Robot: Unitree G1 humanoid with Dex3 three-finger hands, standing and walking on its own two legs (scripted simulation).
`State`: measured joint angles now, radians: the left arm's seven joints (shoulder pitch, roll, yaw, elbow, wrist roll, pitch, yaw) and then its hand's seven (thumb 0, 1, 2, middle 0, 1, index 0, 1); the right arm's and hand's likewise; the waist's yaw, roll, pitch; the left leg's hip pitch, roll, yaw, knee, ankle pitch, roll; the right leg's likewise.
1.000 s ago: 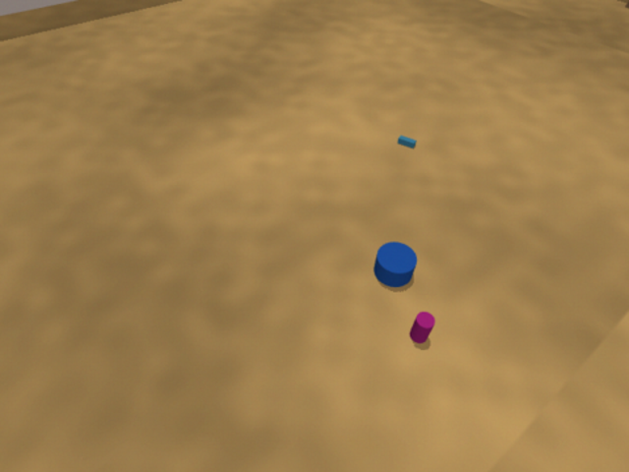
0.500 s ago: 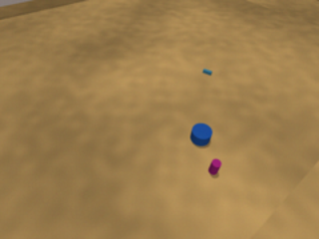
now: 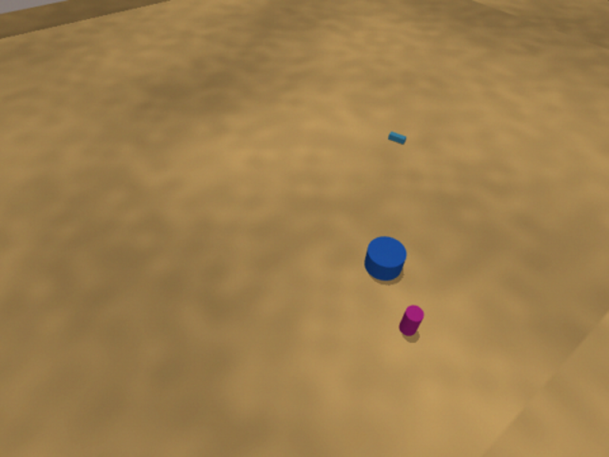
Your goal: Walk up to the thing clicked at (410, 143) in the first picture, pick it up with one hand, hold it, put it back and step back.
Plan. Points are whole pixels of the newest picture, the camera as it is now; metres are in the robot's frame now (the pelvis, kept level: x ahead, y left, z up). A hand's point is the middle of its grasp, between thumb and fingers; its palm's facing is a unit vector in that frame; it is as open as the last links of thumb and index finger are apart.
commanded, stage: stand
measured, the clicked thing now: (397, 137) +1.77 -0.53 -0.77
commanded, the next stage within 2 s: walk up in 0.12 s
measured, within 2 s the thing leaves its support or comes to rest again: neither
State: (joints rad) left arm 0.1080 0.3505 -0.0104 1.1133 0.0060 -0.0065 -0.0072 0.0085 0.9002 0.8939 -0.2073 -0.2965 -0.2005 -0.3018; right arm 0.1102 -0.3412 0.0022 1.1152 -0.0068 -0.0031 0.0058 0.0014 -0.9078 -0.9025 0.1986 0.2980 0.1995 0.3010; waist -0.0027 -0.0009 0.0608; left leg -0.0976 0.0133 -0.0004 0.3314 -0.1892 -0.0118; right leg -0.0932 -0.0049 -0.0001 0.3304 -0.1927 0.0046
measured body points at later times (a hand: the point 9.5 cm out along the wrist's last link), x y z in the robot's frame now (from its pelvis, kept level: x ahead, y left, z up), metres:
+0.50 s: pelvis +0.09 +0.07 -0.03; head +0.10 +0.09 +0.42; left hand +0.07 +0.42 -0.15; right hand +0.21 -0.26 -0.12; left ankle +0.16 +0.21 -0.75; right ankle +0.00 -0.12 -0.74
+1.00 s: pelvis +0.32 +0.07 -0.03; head +0.34 +0.04 +0.42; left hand +0.39 +0.40 -0.11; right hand +0.39 -0.25 -0.16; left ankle +0.18 +0.20 -0.70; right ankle +0.42 -0.03 -0.75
